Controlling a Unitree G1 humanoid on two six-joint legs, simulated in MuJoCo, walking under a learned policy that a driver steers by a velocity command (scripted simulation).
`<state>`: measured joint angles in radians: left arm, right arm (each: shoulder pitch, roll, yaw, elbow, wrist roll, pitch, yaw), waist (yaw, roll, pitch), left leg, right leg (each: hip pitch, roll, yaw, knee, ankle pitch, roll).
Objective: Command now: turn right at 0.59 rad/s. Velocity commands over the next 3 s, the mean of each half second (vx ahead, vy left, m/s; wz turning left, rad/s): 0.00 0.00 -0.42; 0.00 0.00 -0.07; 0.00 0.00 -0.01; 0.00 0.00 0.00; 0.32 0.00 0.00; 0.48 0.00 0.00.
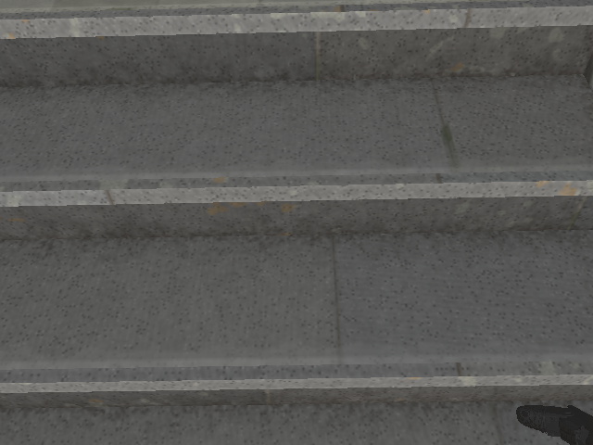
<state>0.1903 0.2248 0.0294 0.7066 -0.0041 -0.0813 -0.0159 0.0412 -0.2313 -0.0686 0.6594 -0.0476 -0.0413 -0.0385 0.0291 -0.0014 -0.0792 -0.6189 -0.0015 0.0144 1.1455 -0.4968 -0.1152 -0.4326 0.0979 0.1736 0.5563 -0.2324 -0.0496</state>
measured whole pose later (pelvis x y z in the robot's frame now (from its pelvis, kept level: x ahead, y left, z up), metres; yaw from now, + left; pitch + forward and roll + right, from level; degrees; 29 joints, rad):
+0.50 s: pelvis -0.02 +0.02 -0.02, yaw -13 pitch +4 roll +2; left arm 0.14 0.19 0.02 0.74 0.01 -0.08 -0.08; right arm 0.17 -0.10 0.06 0.75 0.00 -0.08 0.08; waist 0.01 -0.07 -0.04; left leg -0.36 0.01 0.18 0.69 -0.40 0.04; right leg -0.48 -0.06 0.02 0.73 -0.30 0.03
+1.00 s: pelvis -0.01 +0.01 +0.00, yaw -13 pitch +2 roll +0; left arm 0.16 0.16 0.03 0.78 0.01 -0.05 -0.06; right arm 0.24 -0.15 -0.01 0.80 -0.02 -0.06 0.08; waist -0.01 0.00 -0.02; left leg -0.25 0.05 0.14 0.58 -0.36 0.01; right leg -0.35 -0.01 -0.03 0.57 -0.25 -0.01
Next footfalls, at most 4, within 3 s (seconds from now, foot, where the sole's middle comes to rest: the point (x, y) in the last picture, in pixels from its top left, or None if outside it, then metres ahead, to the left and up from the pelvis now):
0.08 left None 0.02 0.12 -0.77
0.48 right None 0.03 -0.12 -0.77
2.58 left None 0.34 0.03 -0.60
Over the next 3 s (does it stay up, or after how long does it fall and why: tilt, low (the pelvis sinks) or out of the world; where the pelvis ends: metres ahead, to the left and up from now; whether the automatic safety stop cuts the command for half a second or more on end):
stays up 0.38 -0.06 0.18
